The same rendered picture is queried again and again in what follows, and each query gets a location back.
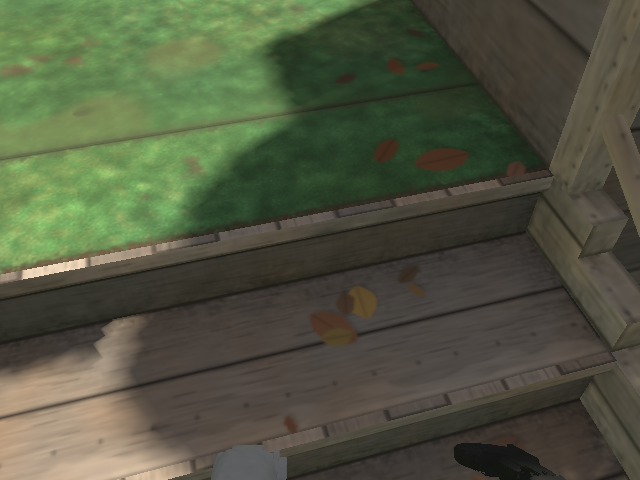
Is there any right robot hand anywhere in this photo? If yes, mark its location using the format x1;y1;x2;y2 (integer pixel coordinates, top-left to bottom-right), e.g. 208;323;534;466
454;443;566;480

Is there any robot left thigh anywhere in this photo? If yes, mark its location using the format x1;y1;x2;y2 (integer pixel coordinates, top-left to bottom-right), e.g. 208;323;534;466
211;445;287;480

